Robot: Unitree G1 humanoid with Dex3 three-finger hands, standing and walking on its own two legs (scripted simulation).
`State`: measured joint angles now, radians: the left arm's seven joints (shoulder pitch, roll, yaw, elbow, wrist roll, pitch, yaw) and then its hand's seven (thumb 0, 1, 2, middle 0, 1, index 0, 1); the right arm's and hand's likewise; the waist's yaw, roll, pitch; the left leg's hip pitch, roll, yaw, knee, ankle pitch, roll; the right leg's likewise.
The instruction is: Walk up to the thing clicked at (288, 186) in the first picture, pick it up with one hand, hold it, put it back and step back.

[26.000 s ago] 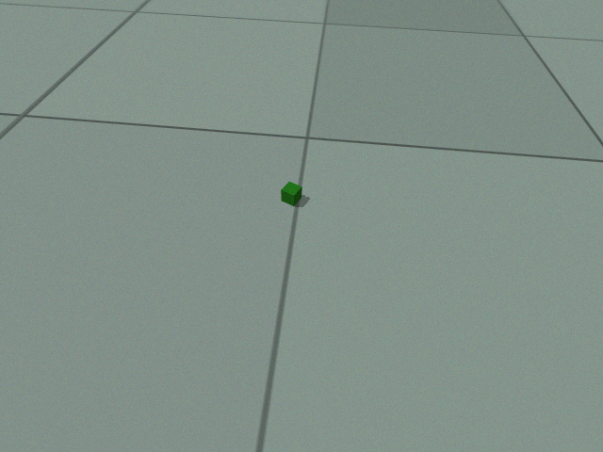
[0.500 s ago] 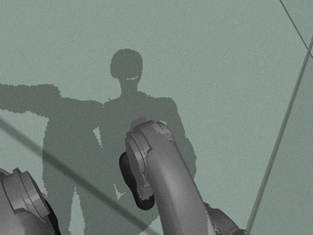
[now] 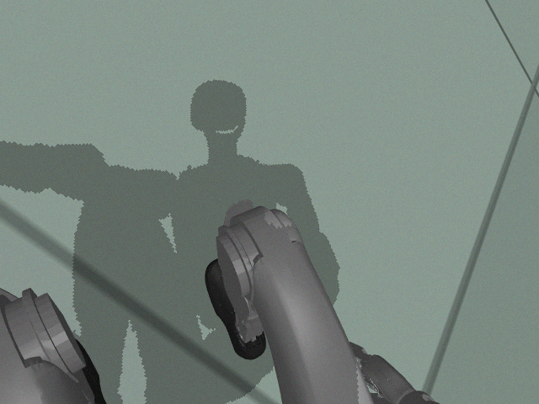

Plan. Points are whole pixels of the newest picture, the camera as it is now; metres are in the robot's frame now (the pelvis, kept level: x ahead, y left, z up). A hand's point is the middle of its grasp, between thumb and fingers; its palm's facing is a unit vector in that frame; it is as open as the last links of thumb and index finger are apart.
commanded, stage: open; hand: left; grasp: from above
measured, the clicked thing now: out of the picture +0.49 +0.34 -0.27
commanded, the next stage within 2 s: withdraw in 0.08 s
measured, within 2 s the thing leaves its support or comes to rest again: neither
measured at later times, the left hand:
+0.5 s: hand out of the picture +0.50 +0.36 -0.17, palm faces -0.28 -0.10 -0.95, open 14.3 cm
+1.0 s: hand out of the picture +0.47 +0.35 -0.08, palm faces -0.48 -0.11 -0.87, open 13.9 cm
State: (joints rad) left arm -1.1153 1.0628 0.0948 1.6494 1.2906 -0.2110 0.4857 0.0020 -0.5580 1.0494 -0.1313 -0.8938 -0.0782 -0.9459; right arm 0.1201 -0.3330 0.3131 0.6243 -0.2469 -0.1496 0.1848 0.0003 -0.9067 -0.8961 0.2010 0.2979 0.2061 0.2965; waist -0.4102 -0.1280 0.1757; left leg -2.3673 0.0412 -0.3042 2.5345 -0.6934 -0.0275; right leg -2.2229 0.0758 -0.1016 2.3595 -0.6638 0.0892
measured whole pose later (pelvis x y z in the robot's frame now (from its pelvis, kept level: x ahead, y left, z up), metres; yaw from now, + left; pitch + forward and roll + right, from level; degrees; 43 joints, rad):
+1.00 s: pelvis -0.02 -0.01 +0.05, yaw +6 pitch +32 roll -10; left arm -1.14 0.89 -0.02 1.35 1.20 -0.19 0.07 0.00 -0.51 0.98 -0.15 -0.97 -0.13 -0.99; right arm 0.17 -0.34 0.16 0.59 -0.12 0.07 0.09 0.00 -0.92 -0.90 0.20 0.30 0.20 0.30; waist -0.30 -0.01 0.01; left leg -2.29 0.03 -0.19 2.32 -0.61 -0.01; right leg -2.17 0.02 -0.04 2.22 -0.63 0.06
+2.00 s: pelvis +0.01 -0.01 +0.25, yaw +13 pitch +28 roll -4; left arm -0.17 0.37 0.04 0.37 0.25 0.27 0.04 0.01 0.87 0.90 -0.21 -0.31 -0.21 -0.31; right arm 0.08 -0.24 0.01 0.56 0.03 -0.02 -0.02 0.01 -0.91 -0.89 0.20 0.30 0.20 0.30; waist -0.07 0.04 -0.19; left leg -1.58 0.06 -0.09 1.68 -0.59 -0.03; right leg -1.51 -0.03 -0.03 1.64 -0.61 0.05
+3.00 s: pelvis +0.08 +0.00 +0.41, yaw +16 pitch +9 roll -3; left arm 0.49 0.22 0.04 -0.14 -0.05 0.46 0.02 0.01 0.90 0.90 -0.20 -0.30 -0.20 -0.30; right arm 0.27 -0.22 0.04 0.55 0.00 -0.25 -0.18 0.01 -0.91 -0.89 0.20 0.30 0.21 0.30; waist -0.04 0.04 -0.15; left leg -0.71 0.06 -0.06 1.01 -0.47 -0.03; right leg -0.63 -0.04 -0.05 0.94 -0.47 0.04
